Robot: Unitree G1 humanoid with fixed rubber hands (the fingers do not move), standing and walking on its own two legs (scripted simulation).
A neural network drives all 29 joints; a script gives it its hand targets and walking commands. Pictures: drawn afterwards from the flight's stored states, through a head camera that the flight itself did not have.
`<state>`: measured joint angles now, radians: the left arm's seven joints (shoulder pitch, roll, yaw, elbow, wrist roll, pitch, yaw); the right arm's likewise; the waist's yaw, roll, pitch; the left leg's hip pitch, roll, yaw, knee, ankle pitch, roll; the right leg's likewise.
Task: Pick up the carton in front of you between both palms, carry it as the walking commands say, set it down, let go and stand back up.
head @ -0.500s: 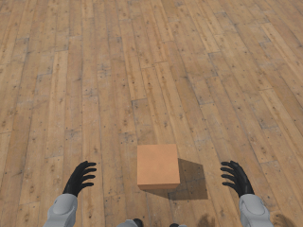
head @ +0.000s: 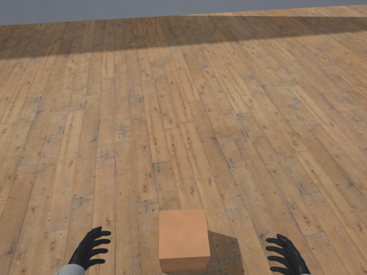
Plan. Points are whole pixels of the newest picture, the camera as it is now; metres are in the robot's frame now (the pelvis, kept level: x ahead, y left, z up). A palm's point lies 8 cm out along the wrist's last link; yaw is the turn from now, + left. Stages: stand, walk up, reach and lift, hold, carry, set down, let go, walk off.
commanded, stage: let go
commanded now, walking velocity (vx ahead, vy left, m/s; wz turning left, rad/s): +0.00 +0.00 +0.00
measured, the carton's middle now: (182, 241) +0.39 +0.01 -0.65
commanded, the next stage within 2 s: stand in 0.12 s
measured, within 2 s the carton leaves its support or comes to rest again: neither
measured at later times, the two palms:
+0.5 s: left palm out of the picture +0.14 +0.29 -0.09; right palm out of the picture +0.14 -0.28 -0.08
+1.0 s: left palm out of the picture +0.12 +0.31 -0.10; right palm out of the picture +0.12 -0.29 -0.09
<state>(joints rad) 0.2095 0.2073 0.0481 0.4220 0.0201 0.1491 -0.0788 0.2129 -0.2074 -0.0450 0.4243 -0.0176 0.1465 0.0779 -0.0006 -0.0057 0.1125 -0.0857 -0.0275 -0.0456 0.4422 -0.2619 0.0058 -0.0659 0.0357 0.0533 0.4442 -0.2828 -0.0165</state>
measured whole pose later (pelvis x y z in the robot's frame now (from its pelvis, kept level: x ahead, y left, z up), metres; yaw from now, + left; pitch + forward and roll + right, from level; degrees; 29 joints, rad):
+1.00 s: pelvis +0.01 +0.01 +0.00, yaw +0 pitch -2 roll +0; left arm 0.16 0.36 0.01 0.89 0.03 0.00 0.02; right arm 0.16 -0.36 -0.01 0.89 -0.03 -0.01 -0.02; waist 0.00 -0.01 0.01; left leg -0.13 -0.03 -0.03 0.42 -0.25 0.02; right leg -0.10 0.02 0.05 0.40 -0.26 0.00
